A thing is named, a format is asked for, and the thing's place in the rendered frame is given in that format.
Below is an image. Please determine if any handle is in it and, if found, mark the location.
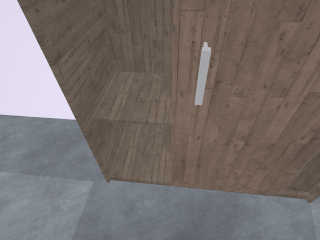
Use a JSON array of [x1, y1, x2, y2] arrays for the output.
[[195, 42, 211, 106]]

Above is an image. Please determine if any wardrobe door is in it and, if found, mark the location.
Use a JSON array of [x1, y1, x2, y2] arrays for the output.
[[170, 0, 320, 196], [282, 151, 320, 192]]

